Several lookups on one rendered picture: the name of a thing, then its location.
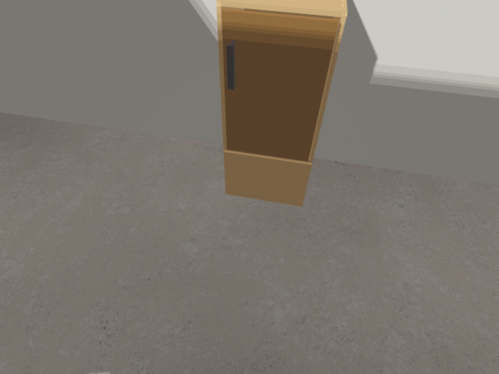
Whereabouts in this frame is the cupboard door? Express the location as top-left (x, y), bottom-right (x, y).
top-left (221, 9), bottom-right (339, 161)

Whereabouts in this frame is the handle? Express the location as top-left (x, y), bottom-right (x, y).
top-left (226, 40), bottom-right (236, 90)

